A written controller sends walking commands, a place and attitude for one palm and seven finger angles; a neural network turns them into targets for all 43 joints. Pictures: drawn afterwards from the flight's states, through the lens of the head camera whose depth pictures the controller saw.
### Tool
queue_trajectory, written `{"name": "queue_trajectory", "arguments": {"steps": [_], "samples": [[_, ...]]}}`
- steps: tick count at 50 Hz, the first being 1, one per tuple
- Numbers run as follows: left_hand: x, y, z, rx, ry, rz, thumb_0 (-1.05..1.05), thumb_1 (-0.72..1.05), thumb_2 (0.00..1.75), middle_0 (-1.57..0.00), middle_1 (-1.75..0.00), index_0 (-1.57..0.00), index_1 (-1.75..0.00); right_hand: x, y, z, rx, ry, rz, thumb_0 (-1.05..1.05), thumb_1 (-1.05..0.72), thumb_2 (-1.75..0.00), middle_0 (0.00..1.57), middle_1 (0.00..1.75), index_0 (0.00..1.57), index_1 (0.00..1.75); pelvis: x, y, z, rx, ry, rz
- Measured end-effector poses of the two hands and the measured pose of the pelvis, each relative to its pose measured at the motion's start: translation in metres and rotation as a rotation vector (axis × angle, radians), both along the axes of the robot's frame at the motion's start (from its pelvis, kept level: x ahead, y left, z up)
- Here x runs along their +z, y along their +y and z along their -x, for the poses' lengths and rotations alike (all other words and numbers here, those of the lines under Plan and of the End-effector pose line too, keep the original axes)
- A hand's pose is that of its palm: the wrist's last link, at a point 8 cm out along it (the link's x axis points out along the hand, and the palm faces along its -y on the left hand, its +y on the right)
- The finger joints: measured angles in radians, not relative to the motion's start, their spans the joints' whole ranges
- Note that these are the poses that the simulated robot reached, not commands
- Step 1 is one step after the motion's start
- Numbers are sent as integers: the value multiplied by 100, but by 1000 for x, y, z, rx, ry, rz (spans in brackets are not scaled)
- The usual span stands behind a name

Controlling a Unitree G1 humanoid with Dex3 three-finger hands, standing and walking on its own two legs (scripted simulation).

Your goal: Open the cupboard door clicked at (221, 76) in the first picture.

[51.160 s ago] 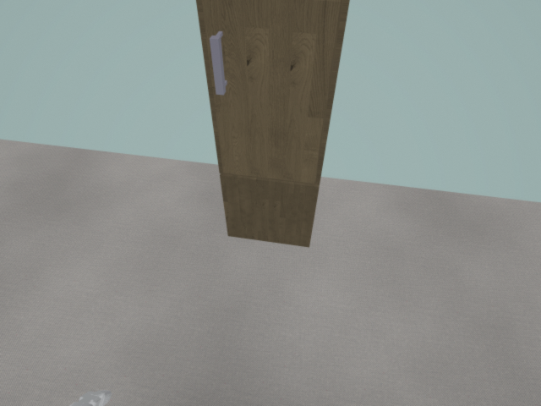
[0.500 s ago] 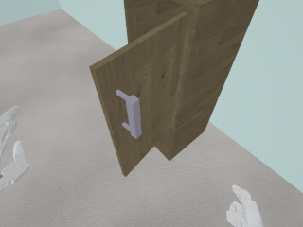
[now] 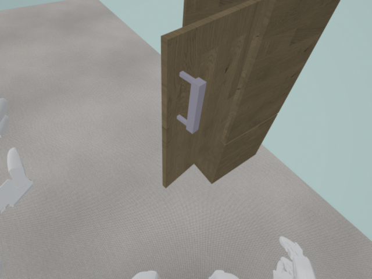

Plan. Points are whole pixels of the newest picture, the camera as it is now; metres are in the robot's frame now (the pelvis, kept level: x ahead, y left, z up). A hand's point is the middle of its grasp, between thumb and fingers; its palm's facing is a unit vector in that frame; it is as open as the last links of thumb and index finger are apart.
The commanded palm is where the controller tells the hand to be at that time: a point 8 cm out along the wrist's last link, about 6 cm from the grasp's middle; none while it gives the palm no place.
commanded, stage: step back with the hand held close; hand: left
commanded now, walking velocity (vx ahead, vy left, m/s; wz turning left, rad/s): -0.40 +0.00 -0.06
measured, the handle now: (188, 103) +0.48 +0.04 +0.10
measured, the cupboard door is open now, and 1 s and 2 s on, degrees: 100 100 100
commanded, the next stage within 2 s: stop stepping back and stand still in 0.12 s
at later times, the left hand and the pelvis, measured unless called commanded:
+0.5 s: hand out of the picture +0.09 +0.20 +0.19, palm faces +0.32 -0.79 -0.53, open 7.4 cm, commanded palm +0.06 +0.25 +0.20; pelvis -0.11 -0.04 +0.02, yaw -6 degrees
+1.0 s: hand out of the picture +0.04 +0.22 +0.18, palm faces +0.38 -0.79 -0.48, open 7.4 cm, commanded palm +0.00 +0.26 +0.20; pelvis -0.17 -0.03 +0.02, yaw -5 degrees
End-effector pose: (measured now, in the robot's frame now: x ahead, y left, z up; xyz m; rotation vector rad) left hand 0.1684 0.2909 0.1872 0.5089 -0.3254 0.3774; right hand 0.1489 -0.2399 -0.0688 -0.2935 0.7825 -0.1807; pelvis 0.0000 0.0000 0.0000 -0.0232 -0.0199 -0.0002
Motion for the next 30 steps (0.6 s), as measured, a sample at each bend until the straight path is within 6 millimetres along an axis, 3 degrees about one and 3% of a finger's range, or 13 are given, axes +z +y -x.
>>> {"name": "queue_trajectory", "arguments": {"steps": [5,12,18,21,25,30], "samples": [[19,8,13,-8,-13,-45,2,88,89,-21,-30,-21,-30,11,15,24,3,-26,-42,1,-90,-90,20,30,20,30,13,2,24,-23,15,32],[29,-15,41,-87,10,-24,2,89,90,-21,-30,-21,-30,19,17,59,-15,-58,-93,1,-90,-90,21,30,20,30,21,-5,59,-78,56,41],[21,-42,73,-107,87,-91,2,89,89,-21,-30,-21,-30,7,-8,94,-29,-88,-122,1,-90,-90,21,30,20,30,10,-27,100,-82,82,-31],[23,-51,95,-111,130,-94,2,88,89,-21,-30,-21,-30,-1,-24,119,-50,-29,-115,1,-90,-90,21,30,20,30,14,-31,113,-91,66,-26],[28,-48,116,-61,125,-94,1,88,89,-22,-30,-22,-30,1,-45,152,-104,17,-93,1,-90,-90,21,30,20,30,21,-37,114,-105,57,-63],[17,-36,120,17,63,-22,1,88,89,-22,-30,-22,-30,-1,-65,172,-128,15,-29,1,-90,-90,20,30,20,30,17,-35,119,-81,36,-54]]}}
